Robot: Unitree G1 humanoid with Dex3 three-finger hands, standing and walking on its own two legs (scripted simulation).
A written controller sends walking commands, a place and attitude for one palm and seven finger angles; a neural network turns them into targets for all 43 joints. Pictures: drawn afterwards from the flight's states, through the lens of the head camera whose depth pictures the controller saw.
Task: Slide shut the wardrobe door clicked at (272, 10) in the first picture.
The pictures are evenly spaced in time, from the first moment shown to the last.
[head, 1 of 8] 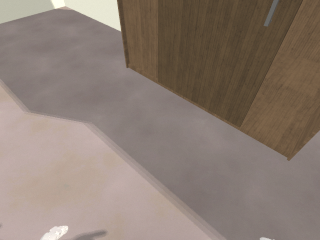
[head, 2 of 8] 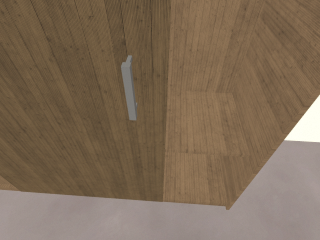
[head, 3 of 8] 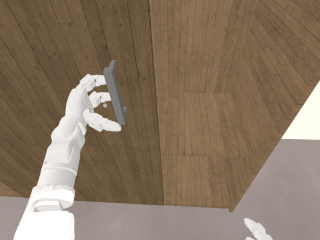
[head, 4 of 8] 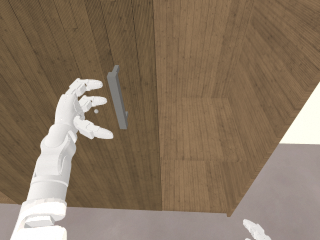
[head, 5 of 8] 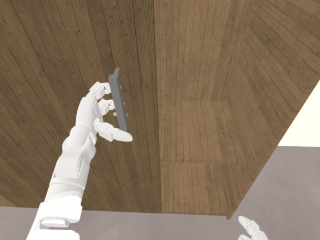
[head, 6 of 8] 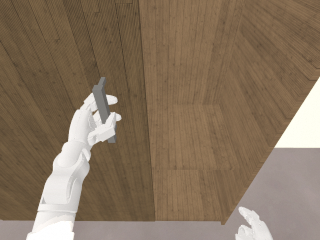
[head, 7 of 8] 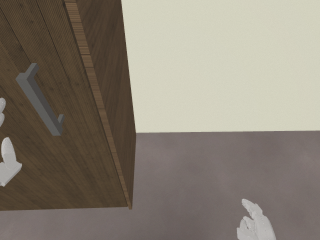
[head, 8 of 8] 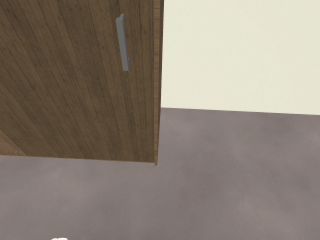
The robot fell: no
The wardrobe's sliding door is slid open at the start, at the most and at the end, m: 0.39 0.39 0.00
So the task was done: yes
